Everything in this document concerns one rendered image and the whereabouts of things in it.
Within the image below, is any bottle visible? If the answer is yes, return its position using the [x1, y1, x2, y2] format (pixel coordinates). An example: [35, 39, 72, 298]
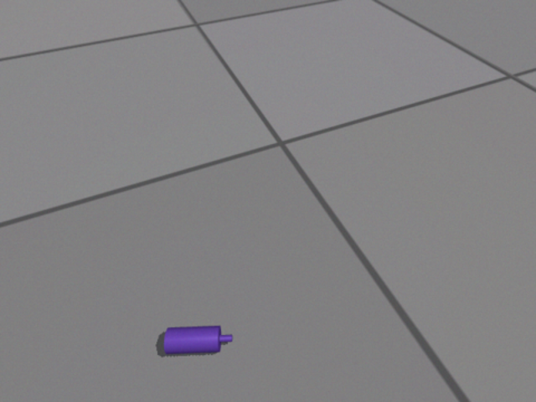
[164, 326, 232, 354]

